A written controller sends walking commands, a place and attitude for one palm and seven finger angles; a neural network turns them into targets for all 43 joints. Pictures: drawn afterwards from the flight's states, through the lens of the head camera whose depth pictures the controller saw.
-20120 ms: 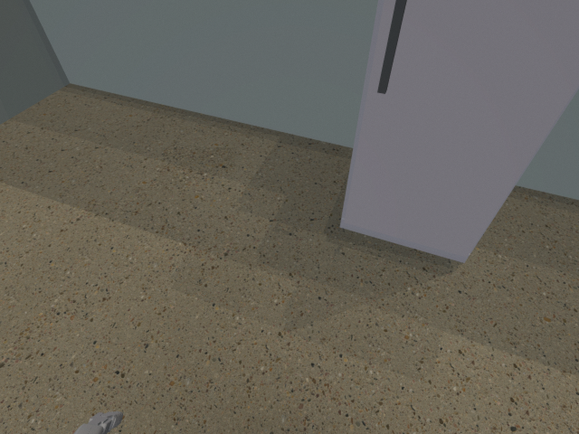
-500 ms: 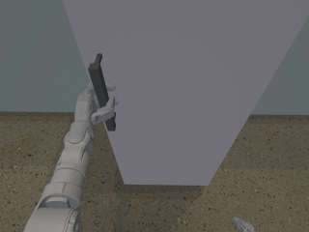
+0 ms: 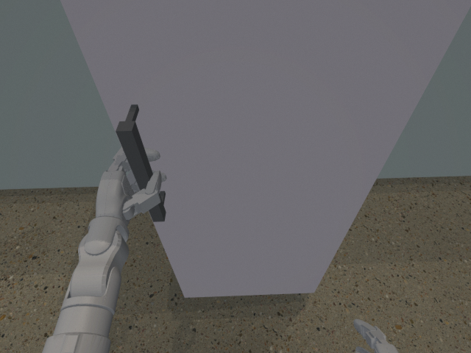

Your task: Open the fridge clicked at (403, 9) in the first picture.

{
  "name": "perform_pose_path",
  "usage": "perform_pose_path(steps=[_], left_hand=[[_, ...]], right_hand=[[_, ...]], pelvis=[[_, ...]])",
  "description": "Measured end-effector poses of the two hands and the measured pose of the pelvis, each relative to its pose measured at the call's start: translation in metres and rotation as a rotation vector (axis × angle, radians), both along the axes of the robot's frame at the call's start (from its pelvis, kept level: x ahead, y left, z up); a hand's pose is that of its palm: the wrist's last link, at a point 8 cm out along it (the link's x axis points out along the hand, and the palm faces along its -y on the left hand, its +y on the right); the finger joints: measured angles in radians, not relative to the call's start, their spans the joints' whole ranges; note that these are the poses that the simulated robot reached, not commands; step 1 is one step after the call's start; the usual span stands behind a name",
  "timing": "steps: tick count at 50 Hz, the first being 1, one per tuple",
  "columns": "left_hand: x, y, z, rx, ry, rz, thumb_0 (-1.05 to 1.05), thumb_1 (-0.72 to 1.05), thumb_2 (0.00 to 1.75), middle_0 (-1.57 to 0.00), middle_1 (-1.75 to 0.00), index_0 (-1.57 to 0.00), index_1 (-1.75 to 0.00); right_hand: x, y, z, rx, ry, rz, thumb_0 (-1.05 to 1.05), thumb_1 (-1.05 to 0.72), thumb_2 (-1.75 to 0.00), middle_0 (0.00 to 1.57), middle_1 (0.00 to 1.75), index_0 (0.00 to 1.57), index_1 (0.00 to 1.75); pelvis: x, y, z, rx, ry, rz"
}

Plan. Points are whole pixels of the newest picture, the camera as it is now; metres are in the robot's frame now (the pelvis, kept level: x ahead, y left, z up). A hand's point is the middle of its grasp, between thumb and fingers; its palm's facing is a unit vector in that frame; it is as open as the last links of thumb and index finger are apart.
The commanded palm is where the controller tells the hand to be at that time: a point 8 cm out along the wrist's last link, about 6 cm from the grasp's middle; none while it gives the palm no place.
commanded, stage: pull the door a little, standing still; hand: left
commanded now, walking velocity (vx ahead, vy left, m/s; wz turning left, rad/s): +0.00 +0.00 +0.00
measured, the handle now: (147, 169) +0.41 +0.17 +0.10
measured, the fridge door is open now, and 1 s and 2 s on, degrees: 0 6 23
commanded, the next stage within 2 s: walk backward, drawing the door open in 0.48 s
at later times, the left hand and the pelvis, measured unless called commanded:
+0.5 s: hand (153, 200) +0.33 +0.14 +0.11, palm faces +0.02 -1.00 -0.01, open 6.3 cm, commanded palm +0.25 +0.19 +0.11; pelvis +0.06 +0.00 +0.01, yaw -4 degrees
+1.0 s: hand (154, 206) +0.33 +0.14 +0.10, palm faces +0.02 -0.98 -0.21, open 5.8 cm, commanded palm +0.29 +0.19 +0.11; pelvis +0.14 +0.02 +0.02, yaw +5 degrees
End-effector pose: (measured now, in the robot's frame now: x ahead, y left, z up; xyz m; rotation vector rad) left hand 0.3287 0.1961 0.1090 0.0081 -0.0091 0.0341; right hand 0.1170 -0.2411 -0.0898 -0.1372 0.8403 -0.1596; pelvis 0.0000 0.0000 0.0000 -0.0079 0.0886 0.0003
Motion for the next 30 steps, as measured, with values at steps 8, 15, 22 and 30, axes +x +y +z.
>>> perform_pose_path(steps=[8, 15, 22, 30], left_hand=[[0.000, 0.000, 0.001, -0.002, 0.010, 0.005, 0.03, 0.73, 0.78, -0.31, -1.37, -0.30, -1.39], [-0.004, -0.001, 0.003, 0.003, 0.034, 0.011, 0.03, 0.75, 0.78, -0.26, -1.33, -0.26, -1.38], [-0.010, -0.002, 0.003, 0.002, 0.031, -0.006, 0.03, 0.76, 0.78, -0.21, -1.30, -0.21, -1.37], [-0.040, -0.005, 0.010, 0.009, 0.103, -0.045, 0.03, 0.74, 0.76, -0.21, -1.26, -0.24, -1.37]], right_hand=[[0.030, 0.006, 0.001, -0.012, 0.002, 0.055, 0.01, -0.91, -0.90, 0.20, 0.30, 0.20, 0.30], [0.048, 0.012, 0.010, 0.019, -0.055, 0.047, 0.01, -0.91, -0.90, 0.20, 0.30, 0.20, 0.30], [0.062, 0.009, 0.016, 0.021, -0.066, 0.012, 0.01, -0.91, -0.90, 0.20, 0.30, 0.21, 0.30], [0.086, 0.002, 0.032, 0.006, -0.093, -0.053, 0.01, -0.91, -0.90, 0.20, 0.30, 0.20, 0.30]], pelvis=[[0.008, -0.001, 0.000, -0.002, 0.005, 0.023], [0.020, -0.001, 0.004, 0.007, 0.003, -0.003], [0.041, -0.001, 0.004, 0.005, 0.011, -0.038], [0.085, 0.007, 0.013, -0.010, 0.026, -0.162]])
